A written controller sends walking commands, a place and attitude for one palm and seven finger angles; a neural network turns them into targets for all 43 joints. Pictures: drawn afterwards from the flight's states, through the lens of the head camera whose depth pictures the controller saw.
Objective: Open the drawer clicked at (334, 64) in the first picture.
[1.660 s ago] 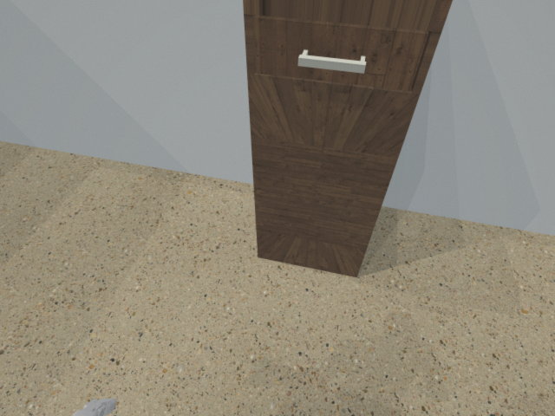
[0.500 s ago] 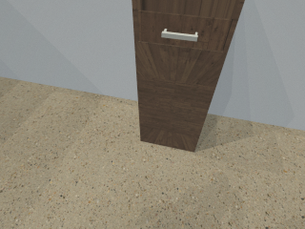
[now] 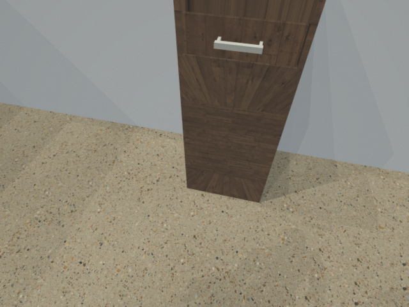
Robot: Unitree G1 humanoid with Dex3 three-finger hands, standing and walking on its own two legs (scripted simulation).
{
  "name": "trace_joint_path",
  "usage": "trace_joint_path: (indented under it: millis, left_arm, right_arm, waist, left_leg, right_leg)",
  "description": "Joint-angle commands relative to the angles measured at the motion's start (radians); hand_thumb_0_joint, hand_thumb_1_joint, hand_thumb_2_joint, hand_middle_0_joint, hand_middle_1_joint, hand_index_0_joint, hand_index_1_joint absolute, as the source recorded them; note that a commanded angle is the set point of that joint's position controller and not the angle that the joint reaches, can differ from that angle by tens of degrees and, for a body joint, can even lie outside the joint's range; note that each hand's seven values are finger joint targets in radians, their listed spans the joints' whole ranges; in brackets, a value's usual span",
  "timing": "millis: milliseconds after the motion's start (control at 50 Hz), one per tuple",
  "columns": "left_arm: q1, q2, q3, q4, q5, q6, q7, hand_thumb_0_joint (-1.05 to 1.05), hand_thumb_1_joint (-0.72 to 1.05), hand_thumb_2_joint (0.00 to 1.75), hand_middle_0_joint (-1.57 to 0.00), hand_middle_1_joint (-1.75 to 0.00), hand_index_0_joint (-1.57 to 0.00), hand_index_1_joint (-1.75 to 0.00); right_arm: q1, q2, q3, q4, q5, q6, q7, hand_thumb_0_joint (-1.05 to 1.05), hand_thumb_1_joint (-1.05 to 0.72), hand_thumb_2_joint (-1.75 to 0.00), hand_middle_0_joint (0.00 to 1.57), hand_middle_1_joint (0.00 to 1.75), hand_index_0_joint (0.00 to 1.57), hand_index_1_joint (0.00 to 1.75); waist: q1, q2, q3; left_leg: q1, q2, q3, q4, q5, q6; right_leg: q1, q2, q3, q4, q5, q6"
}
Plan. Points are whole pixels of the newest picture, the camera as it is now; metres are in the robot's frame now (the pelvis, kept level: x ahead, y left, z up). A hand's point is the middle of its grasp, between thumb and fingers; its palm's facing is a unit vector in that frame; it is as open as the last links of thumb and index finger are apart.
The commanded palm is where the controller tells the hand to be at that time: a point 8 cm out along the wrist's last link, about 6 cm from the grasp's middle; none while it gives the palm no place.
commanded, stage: turn to face it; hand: left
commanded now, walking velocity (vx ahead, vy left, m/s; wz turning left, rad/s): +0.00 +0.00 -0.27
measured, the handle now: (239, 44) +0.83 -0.05 +0.14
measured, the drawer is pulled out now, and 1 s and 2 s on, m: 0.00 0.00 0.00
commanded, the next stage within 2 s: take the last steps up to it in 0.24 s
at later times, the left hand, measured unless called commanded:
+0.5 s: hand out of the picture +0.04 +0.19 -0.18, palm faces -0.10 -0.98 -0.20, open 7.4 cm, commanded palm none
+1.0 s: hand out of the picture +0.07 +0.09 -0.19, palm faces -0.10 -0.99 -0.10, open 7.4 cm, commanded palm none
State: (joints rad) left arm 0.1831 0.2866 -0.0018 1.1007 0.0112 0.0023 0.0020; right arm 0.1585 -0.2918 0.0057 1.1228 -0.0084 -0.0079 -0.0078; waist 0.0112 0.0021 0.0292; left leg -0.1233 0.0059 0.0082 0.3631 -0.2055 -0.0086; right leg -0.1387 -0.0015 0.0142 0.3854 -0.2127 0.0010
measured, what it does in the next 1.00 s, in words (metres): walks ahead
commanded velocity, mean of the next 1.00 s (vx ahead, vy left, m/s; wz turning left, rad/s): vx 0.20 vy -0.06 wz -0.15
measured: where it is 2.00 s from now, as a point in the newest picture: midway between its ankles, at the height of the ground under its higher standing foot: outside the picture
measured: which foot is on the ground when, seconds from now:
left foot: down 0.00-0.66, up 0.68-1.00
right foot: down 0.00-1.00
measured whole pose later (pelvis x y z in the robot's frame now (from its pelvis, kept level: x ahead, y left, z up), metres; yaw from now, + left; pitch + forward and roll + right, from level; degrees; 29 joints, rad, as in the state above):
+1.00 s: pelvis +0.12 -0.06 -0.01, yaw -11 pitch +0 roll -2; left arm 0.45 0.10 0.03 1.15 0.03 -0.05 0.01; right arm 0.17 -0.15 -0.05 1.02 -0.02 -0.02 0.02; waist 0.03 0.00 0.02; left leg -0.52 0.10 0.10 0.80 -0.26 0.00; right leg 0.00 0.06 -0.08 0.35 -0.35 -0.04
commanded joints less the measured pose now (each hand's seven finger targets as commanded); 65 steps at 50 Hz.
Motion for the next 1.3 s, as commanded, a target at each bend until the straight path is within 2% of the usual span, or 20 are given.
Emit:
trace_joint_path:
  millis: [0, 340, 380, 440, 500, 580, 600, 620, 640, 660, 740, 800, 940, 1000, 1020, 1060, 1080, 1120, 1180, 1280]
  left_arm:
    - [0.017, 0.112, 0.025, -0.055, -0.001, -0.006, 0.019, 0.0, 0.9, 0.9, -0.2, -0.3, -0.2, -0.3]
    - [0.069, 0.059, 0.061, -0.125, 0.01, 0.023, 0.009, 0.0, 0.9, 0.9, -0.2, -0.3, -0.2, -0.3]
    - [0.079, 0.041, 0.067, -0.139, 0.018, 0.029, -0.005, 0.0, 0.9, 0.9, -0.2, -0.3, -0.2, -0.3]
    - [0.053, -0.004, 0.079, -0.173, 0.026, 0.033, -0.025, 0.0, 0.9, 0.9, -0.2, -0.3, -0.2, -0.3]
    - [0.05, -0.036, 0.082, -0.174, 0.025, 0.018, -0.044, 0.0, 0.9, 0.9, -0.2, -0.3, -0.2, -0.3]
    - [0.186, -0.07, 0.077, -0.117, 0.019, 0.002, -0.044, 0.0, 0.9, 0.9, -0.2, -0.3, -0.2, -0.3]
    - [0.268, -0.048, 0.081, -0.081, 0.023, -0.007, -0.037, 0.0, 0.9, 0.9, -0.2, -0.3, -0.2, -0.3]
    - [0.348, 0.037, 0.094, -0.055, 0.028, -0.025, -0.023, 0.0, 0.9, 0.9, -0.2, -0.3, -0.2, -0.3]
    - [0.417, 0.105, 0.104, -0.039, 0.017, -0.03, -0.005, 0.0, 0.9, 0.9, -0.2, -0.3, -0.2, -0.3]
    - [0.409, 0.093, 0.1, -0.043, 0.01, -0.033, 0.005, 0.0, 0.9, 0.9, -0.2, -0.3, -0.2, -0.3]
    - [0.229, -0.004, 0.072, -0.064, 0.019, -0.061, 0.02, 0.0, 0.9, 0.9, -0.2, -0.3, -0.2, -0.3]
    - [0.252, -0.015, 0.063, -0.044, 0.019, -0.072, 0.017, 0.0, 0.9, 0.9, -0.2, -0.3, -0.2, -0.3]
    - [0.313, -0.019, 0.062, 0.013, 0.021, -0.078, 0.024, 0.0, 0.9, 0.9, -0.2, -0.3, -0.2, -0.3]
    - [0.284, -0.02, 0.067, 0.019, 0.014, -0.076, 0.022, 0.0, 0.9, 0.9, -0.2, -0.3, -0.2, -0.3]
    - [0.286, -0.036, 0.066, 0.022, 0.011, -0.075, 0.02, 0.0, 0.9, 0.9, -0.2, -0.3, -0.2, -0.3]
    - [0.34, -0.104, 0.056, -0.018, -0.002, -0.068, 0.005, 0.0, 0.9, 0.9, -0.2, -0.3, -0.2, -0.3]
    - [0.295, -0.071, 0.063, -0.031, 0.009, -0.062, 0.007, 0.0, 0.9, 0.9, -0.2, -0.3, -0.2, -0.3]
    - [0.217, -0.085, 0.065, -0.024, 0.016, -0.053, -0.001, 0.0, 0.9, 0.9, -0.2, -0.3, -0.2, -0.3]
    - [0.251, -0.139, 0.069, -0.011, 0.027, -0.028, -0.009, 0.0, 0.9, 0.9, -0.2, -0.3, -0.2, -0.3]
    - [0.193, -0.132, 0.068, -0.038, 0.023, -0.003, -0.012, 0.0, 0.9, 0.9, -0.2, -0.3, -0.2, -0.3]
  right_arm:
    - [0.032, -0.098, -0.022, -0.047, -0.003, -0.01, -0.02, 0.0, -0.9, -0.9, 0.2, 0.3, 0.2, 0.3]
    - [0.086, -0.048, -0.061, -0.097, -0.008, 0.01, -0.026, 0.0, -0.9, -0.9, 0.2, 0.3, 0.2, 0.3]
    - [0.106, -0.075, -0.075, -0.098, -0.018, 0.01, -0.023, 0.0, -0.9, -0.9, 0.2, 0.3, 0.2, 0.3]
    - [0.121, -0.143, -0.102, -0.108, -0.018, -0.011, -0.026, 0.0, -0.9, -0.9, 0.2, 0.3, 0.2, 0.3]
    - [0.118, -0.12, -0.101, -0.099, -0.028, -0.028, -0.03, 0.0, -0.9, -0.9, 0.2, 0.3, 0.2, 0.3]
    - [0.123, -0.098, -0.096, -0.077, -0.031, -0.022, -0.024, 0.0, -0.9, -0.9, 0.2, 0.3, 0.2, 0.3]
    - [0.136, -0.074, -0.092, -0.075, -0.028, -0.021, -0.02, 0.0, -0.9, -0.9, 0.2, 0.3, 0.2, 0.3]
    - [0.14, -0.009, -0.076, -0.095, -0.015, -0.021, -0.011, 0.0, -0.9, -0.9, 0.2, 0.3, 0.2, 0.3]
    - [0.035, 0.03, -0.061, -0.158, -0.016, -0.028, -0.001, 0.0, -0.9, -0.9, 0.2, 0.3, 0.2, 0.3]
    - [-0.007, 0.003, -0.067, -0.178, -0.021, -0.028, 0.003, 0.0, -0.9, -0.9, 0.2, 0.3, 0.2, 0.3]
    - [0.049, 0.028, -0.072, -0.137, -0.028, -0.026, 0.015, 0.0, -0.9, -0.9, 0.2, 0.3, 0.2, 0.3]
    - [0.058, 0.069, -0.069, -0.133, -0.022, -0.015, 0.019, 0.0, -0.9, -0.9, 0.2, 0.3, 0.2, 0.3]
    - [-0.03, 0.095, -0.065, -0.172, -0.012, -0.039, 0.025, 0.0, -0.9, -0.9, 0.2, 0.3, 0.2, 0.3]
    - [0.104, 0.086, -0.07, -0.124, -0.015, -0.054, 0.009, 0.0, -0.9, -0.9, 0.2, 0.3, 0.2, 0.3]
    - [0.241, 0.053, -0.079, -0.081, -0.02, -0.061, 0.0, 0.0, -0.9, -0.9, 0.2, 0.3, 0.2, 0.3]
    - [0.434, -0.117, -0.11, -0.035, -0.026, -0.059, -0.021, 0.0, -0.9, -0.9, 0.2, 0.3, 0.2, 0.3]
    - [0.376, -0.103, -0.103, -0.045, -0.016, -0.045, -0.028, 0.0, -0.9, -0.9, 0.2, 0.3, 0.2, 0.3]
    - [0.231, 0.007, -0.078, -0.079, -0.014, -0.054, -0.034, 0.0, -0.9, -0.9, 0.2, 0.3, 0.2, 0.3]
    - [0.208, 0.083, -0.064, -0.078, -0.019, -0.079, -0.034, 0.0, -0.9, -0.9, 0.2, 0.3, 0.2, 0.3]
    - [0.221, 0.055, -0.059, -0.063, -0.014, -0.077, -0.034, 0.0, -0.9, -0.9, 0.2, 0.3, 0.2, 0.3]
  waist:
    - [-0.014, -0.007, -0.044]
    - [-0.015, -0.014, 0.004]
    - [-0.018, 0.039, 0.03]
    - [-0.033, 0.186, 0.045]
    - [-0.027, 0.102, 0.068]
    - [0.022, 0.091, 0.06]
    - [0.05, 0.001, 0.034]
    - [0.078, -0.236, 0.006]
    - [0.116, -0.36, 0.052]
    - [0.105, -0.204, 0.071]
    - [-0.007, -0.063, 0.108]
    - [-0.021, -0.061, 0.109]
    - [0.005, -0.084, 0.095]
    - [-0.059, -0.032, 0.039]
    - [-0.109, 0.022, -0.034]
    - [-0.122, 0.365, -0.176]
    - [-0.105, 0.204, -0.12]
    - [-0.054, 0.07, 0.036]
    - [-0.004, 0.049, 0.038]
    - [0.006, 0.093, 0.038]
  left_leg:
    - [0.01, 0.115, -0.046, -0.016, 0.159, 0.01]
    - [-0.079, 0.129, -0.021, 0.051, -0.208, 0.031]
    - [-0.078, 0.18, -0.094, -0.034, -0.451, 0.066]
    - [-0.106, 0.422, -0.313, -0.25, -0.556, 0.195]
    - [-0.078, 0.381, -0.165, -0.191, -0.381, 0.165]
    - [-0.189, 0.297, 0.005, -0.001, -0.3, 0.099]
    - [-0.263, 0.238, 0.067, 0.147, -0.326, 0.068]
    - [-0.445, 0.134, 0.176, 0.435, -0.362, 0.018]
    - [-0.621, 0.056, 0.148, 0.671, -0.434, 0.007]
    - [-0.649, 0.085, 0.044, 0.761, -0.349, 0.021]
    - [-0.537, 0.148, 0.025, 0.767, -0.149, 0.007]
    - [-0.489, 0.125, 0.068, 0.657, -0.081, -0.005]
    - [-0.439, 0.11, 0.082, 0.393, -0.063, 0.02]
    - [-0.164, 0.044, 0.131, 0.231, 0.005, 0.041]
    - [0.017, 0.047, 0.1, 0.164, 0.047, 0.052]
    - [0.303, 0.464, -0.505, -0.078, 0.094, 0.205]
    - [0.205, 0.491, -0.525, -0.123, -0.03, 0.244]
    - [-0.008, 0.416, -0.363, -0.158, -0.022, 0.194]
    - [-0.108, 0.316, -0.1, -0.14, 0.22, 0.145]
    - [-0.06, 0.285, 0.008, -0.139, 0.359, 0.161]
  right_leg:
    - [-0.031, -0.106, 0.102, -0.032, 0.221, -0.022]
    - [-0.211, -0.048, 0.189, 0.041, -0.112, -0.049]
    - [-0.295, 0.012, 0.14, 0.098, -0.352, -0.041]
    - [-0.373, 0.008, -0.014, 0.562, -0.259, -0.01]
    - [-0.371, -0.058, -0.026, 0.472, -0.238, -0.01]
    - [-0.074, -0.001, -0.136, 0.149, -0.131, -0.016]
    - [0.055, 0.009, -0.122, 0.06, -0.107, -0.027]
    - [0.195, -0.168, 0.139, -0.089, -0.285, -0.088]
    - [0.172, -0.339, 0.486, -0.227, -0.352, -0.177]
    - [0.137, -0.36, 0.48, -0.251, -0.397, -0.222]
    - [-0.047, -0.286, 0.271, -0.219, -0.186, -0.221]
    - [-0.058, -0.228, 0.149, -0.22, -0.001, -0.207]
    - [0.067, -0.233, 0.092, -0.161, 0.228, -0.192]
    - [0.013, -0.182, 0.022, 0.022, 0.396, -0.154]
    - [-0.037, -0.132, -0.015, 0.214, 0.393, -0.126]
    - [-0.401, 0.066, -0.089, 0.772, -0.343, -0.042]
    - [-0.432, 0.007, 0.003, 0.878, -0.332, -0.062]
    - [-0.471, -0.076, 0.012, 0.925, -0.157, -0.042]
    - [-0.386, -0.096, -0.006, 0.839, -0.057, -0.01]
    - [-0.418, -0.116, -0.037, 0.668, 0.011, 0.021]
